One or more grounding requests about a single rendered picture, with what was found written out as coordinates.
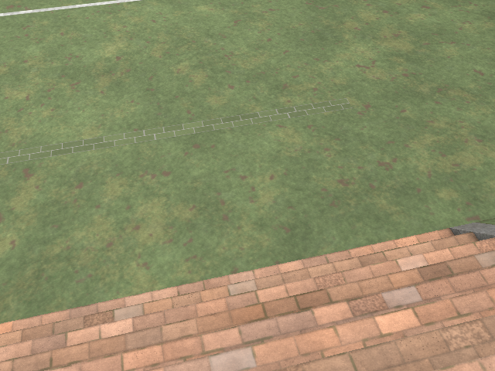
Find stairs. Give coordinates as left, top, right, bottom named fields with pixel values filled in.
left=0, top=228, right=495, bottom=371

